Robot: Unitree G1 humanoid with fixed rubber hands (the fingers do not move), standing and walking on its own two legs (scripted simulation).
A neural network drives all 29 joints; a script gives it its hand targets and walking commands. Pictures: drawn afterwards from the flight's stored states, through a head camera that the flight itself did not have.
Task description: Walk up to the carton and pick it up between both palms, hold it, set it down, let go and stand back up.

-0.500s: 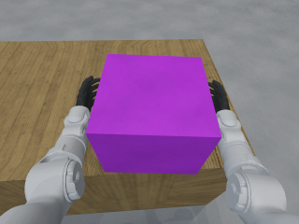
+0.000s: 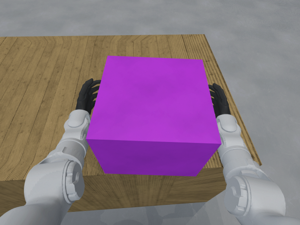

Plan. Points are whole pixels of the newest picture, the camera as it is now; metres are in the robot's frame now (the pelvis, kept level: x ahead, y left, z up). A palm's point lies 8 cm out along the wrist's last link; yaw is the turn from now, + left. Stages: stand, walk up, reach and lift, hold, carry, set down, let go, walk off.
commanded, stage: set down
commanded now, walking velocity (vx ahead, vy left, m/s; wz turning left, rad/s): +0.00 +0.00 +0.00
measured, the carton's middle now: (152, 117) +0.42 +0.01 +0.00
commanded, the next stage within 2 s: none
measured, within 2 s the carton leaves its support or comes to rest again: neither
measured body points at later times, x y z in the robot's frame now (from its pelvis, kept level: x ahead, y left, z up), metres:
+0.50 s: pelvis +0.00 +0.00 +0.00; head +0.06 +0.01 +0.45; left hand +0.43 +0.20 +0.06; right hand +0.42 -0.18 +0.06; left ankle -0.02 +0.12 -0.74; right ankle -0.04 -0.15 -0.74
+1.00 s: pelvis -0.01 +0.01 -0.01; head +0.08 +0.02 +0.43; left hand +0.43 +0.22 +0.02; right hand +0.41 -0.18 +0.01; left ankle -0.02 +0.12 -0.74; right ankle -0.04 -0.15 -0.74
